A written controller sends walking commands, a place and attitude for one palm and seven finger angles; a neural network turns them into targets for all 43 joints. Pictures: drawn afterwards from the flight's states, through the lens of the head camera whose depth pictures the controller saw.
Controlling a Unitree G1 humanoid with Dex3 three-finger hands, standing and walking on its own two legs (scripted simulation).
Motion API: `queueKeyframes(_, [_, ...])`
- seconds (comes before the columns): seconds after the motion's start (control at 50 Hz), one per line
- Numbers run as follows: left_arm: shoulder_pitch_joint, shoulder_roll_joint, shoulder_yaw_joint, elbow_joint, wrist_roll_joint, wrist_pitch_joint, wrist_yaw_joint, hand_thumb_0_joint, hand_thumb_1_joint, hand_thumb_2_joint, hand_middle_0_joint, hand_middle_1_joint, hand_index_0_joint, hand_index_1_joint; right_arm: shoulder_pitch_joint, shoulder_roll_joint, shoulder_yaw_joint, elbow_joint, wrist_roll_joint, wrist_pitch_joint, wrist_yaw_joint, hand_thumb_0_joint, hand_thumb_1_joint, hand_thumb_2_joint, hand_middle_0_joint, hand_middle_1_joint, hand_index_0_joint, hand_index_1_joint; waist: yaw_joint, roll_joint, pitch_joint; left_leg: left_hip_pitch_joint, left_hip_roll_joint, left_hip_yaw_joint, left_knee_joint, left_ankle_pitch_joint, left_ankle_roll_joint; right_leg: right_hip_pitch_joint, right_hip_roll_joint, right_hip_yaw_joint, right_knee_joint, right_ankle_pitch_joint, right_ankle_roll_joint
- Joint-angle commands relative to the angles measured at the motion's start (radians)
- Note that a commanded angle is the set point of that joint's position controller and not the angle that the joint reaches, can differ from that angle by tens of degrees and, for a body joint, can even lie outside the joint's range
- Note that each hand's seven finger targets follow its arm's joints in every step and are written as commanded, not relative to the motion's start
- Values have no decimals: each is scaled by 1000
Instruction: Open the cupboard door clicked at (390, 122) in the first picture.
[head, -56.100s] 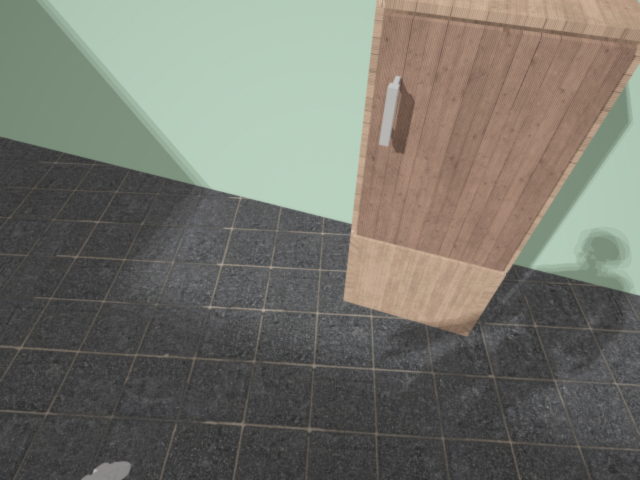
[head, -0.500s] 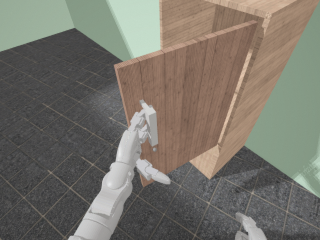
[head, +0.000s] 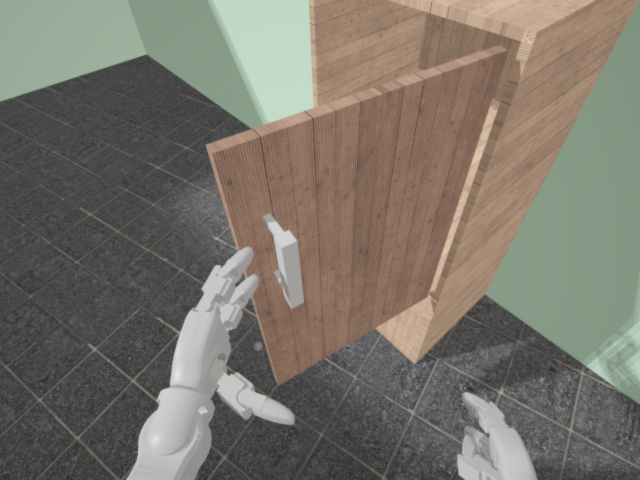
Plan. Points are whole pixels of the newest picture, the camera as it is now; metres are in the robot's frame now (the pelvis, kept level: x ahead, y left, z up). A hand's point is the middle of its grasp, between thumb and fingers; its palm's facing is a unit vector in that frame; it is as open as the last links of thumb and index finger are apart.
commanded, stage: slide the hand sideways off the handle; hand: left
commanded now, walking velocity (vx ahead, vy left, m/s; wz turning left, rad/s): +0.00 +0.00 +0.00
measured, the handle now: (282, 262) +0.36 +0.08 +0.09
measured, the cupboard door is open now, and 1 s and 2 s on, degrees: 80 80 80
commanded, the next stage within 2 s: draw the hand back to the body in 0.42 s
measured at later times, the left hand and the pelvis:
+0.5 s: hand (210, 387) +0.20 +0.13 +0.08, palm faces -0.06 -1.00 -0.04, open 16.3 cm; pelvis +0.00 -0.01 -0.01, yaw +1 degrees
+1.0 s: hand (147, 379) +0.19 +0.18 +0.12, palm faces -0.04 -1.00 -0.07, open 16.2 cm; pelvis +0.00 +0.02 +0.00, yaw +1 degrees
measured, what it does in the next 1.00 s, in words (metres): stands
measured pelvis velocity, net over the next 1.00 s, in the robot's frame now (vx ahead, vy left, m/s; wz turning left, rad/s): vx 0.00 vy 0.02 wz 0.01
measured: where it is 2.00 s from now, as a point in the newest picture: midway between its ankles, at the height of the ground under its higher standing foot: outside the picture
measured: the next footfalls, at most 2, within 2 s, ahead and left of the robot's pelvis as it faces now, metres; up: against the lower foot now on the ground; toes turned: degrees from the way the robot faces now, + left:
none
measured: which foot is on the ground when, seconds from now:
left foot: down 0.00-1.00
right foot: down 0.00-1.00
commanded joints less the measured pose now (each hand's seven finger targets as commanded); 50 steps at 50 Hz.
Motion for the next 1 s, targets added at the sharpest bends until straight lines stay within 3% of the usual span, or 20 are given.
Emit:
queueKeyframes(0.0, [-118, 43, 47, -252, -15, -82, -58, 0, -500, 300, -150, -300, -150, -300, -71, -101, -38, -156, 1, -75, -17, 0, -900, -900, 200, 300, 200, 300, -28, -98, -161, 75, -23, -13, -88, 202, 23, 39, 12, 20, -113, 317, 4])
queueKeyframes(0.2, [67, 136, 193, -334, -85, -110, -126, 0, -500, 300, -150, -300, -150, -300, -62, -102, -42, -171, 6, -105, -32, 0, -900, -900, 200, 300, 200, 300, 0, -77, -209, 38, -36, -3, -48, 251, 20, 107, -6, 55, -97, 454, 19])
queueKeyframes(0.3, [146, 149, 216, -316, -122, -136, -188, 0, -500, 300, -150, -300, -150, -300, -51, -114, -45, -166, 11, -121, -37, 0, -900, -900, 200, 300, 200, 300, -18, -112, -169, -6, -39, -7, -23, 229, 19, 95, -17, 81, -101, 495, 39])
queueKeyframes(0.32, [164, 168, 241, -312, -131, -138, -201, 0, -500, 300, -150, -300, -150, -300, -49, -117, -47, -165, 11, -122, -38, 0, -900, -900, 200, 300, 200, 300, -12, -109, -168, -16, -39, -8, -21, 218, 17, 94, -18, 85, -101, 480, 40])
queueKeyframes(0.38, [140, 172, 234, -306, -140, -141, -231, 0, -500, 300, -150, -300, -150, -300, -58, -126, -49, -166, 15, -131, -44, 0, -900, -900, 200, 300, 200, 300, -26, -103, -125, -33, -39, -9, -8, 183, 19, 51, -18, 99, -120, 378, 38])
queueKeyframes(0.4, [100, 154, 206, -329, -144, -146, -236, 0, -500, 300, -150, -300, -150, -300, -62, -126, -47, -172, 16, -138, -45, 0, -900, -900, 200, 300, 200, 300, -33, -83, -129, -31, -40, -12, -8, 169, 19, 34, -19, 96, -120, 339, 36])
queueKeyframes(0.48, [42, 169, 212, -338, -152, -158, -230, 0, -500, 300, -150, -300, -150, -300, -60, -133, -50, -161, 18, -162, -54, 0, -900, -900, 200, 300, 200, 300, -38, -71, -139, -19, -36, -20, 1, 140, 21, -9, -7, 84, -122, 216, 22])
queueKeyframes(0.54, [70, 201, 254, -378, -152, -163, -210, 0, -500, 300, -150, -300, -150, -300, -57, -127, -52, -169, 20, -176, -55, 0, -900, -900, 200, 300, 200, 300, -9, -39, -200, 8, -35, -24, -17, 155, 20, 22, -3, 68, -106, 215, 12])
queueKeyframes(0.58, [127, 247, 305, -369, -146, -147, -196, 0, -500, 300, -150, -300, -150, -300, -63, -125, -52, -166, 22, -174, -58, 0, -900, -900, 200, 300, 200, 300, 10, -52, -207, 10, -31, -23, -30, 169, 21, 48, 1, 61, -106, 227, 9])
queueKeyframes(0.6, [129, 218, 287, -376, -150, -137, -194, 0, -500, 300, -150, -300, -150, -300, -68, -118, -47, -174, 24, -173, -56, 0, -900, -900, 200, 300, 200, 300, 8, -51, -198, 13, -32, -23, -43, 166, 21, 52, 1, 52, -107, 228, 10])
queueKeyframes(0.66, [136, 203, 275, -381, -153, -90, -193, 0, -500, 300, -150, -300, -150, -300, -77, -118, -40, -179, 33, -172, -57, 0, -900, -900, 200, 300, 200, 300, 5, -9, -136, 23, -29, -21, -71, 145, 20, 25, 10, 26, -117, 206, 9])
queueKeyframes(0.68, [135, 206, 281, -359, -157, -70, -193, 0, -500, 300, -150, -300, -150, -300, -80, -121, -39, -174, 33, -172, -59, 0, -900, -900, 200, 300, 200, 300, 2, -44, -116, 20, -26, -27, -76, 138, 22, 24, 12, 25, -128, 190, 10])
queueKeyframes(0.74, [114, 215, 289, -378, -170, -32, -210, 0, -500, 300, -150, -300, -150, -300, -85, -127, -33, -177, 36, -179, -66, 0, -900, -900, 200, 300, 200, 300, -2, -43, -82, 32, -24, -30, -98, 102, 22, 12, 14, 20, -155, 139, 12])
queueKeyframes(0.78, [125, 237, 309, -400, -174, -17, -217, 0, -500, 300, -150, -300, -150, -300, -89, -130, -32, -177, 36, -188, -70, 0, -900, -900, 200, 300, 200, 300, 6, -48, -91, 49, -21, -33, -108, 118, 24, 30, 17, 16, -159, 151, 10])
queueKeyframes(0.82, [103, 226, 292, -456, -175, -11, -223, 0, -500, 300, -150, -300, -150, -300, -82, -128, -26, -181, 37, -197, -71, 0, -900, -900, 200, 300, 200, 300, 3, -3, -105, 81, -20, -40, -121, 133, 22, 31, 20, -3, -146, 172, 8])
queueKeyframes(0.9, [108, 236, 310, -485, -181, -1, -221, 0, -500, 300, -150, -300, -150, -300, -82, -131, -21, -168, 36, -215, -71, 0, -900, -900, 200, 300, 200, 300, 6, -12, -102, 105, -15, -54, -143, 138, 19, 40, 27, -17, -151, 172, 6])
queueKeyframes(0.96, [111, 253, 347, -474, -187, 21, -226, 0, -395, 345, -154, -300, -154, -300, -84, -132, -22, -155, 37, -219, -75, 0, -900, -900, 200, 300, 200, 300, 11, -10, -88, 115, -14, -55, -159, 136, 17, 53, 26, -20, -166, 171, 6])
queueKeyframes(0.98, [123, 283, 376, -465, -182, 31, -225, 0, -360, 360, -155, -300, -155, -300, -85, -137, -23, -149, 38, -217, -75, 0, -900, -900, 200, 300, 200, 300, 17, -25, -89, 114, -13, -58, -163, 145, 17, 68, 27, -20, -170, 175, 4])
